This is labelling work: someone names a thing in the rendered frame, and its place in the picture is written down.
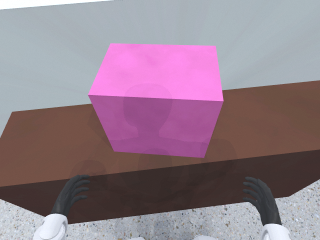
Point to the right robot hand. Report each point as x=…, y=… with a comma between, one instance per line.
x=265, y=204

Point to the carton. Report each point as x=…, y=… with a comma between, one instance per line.
x=158, y=99

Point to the left robot forearm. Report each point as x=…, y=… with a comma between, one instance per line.
x=53, y=227

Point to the right robot forearm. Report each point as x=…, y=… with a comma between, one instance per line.
x=275, y=232

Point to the left robot hand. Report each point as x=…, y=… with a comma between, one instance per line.
x=67, y=197

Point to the pedestal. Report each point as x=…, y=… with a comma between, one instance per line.
x=271, y=133

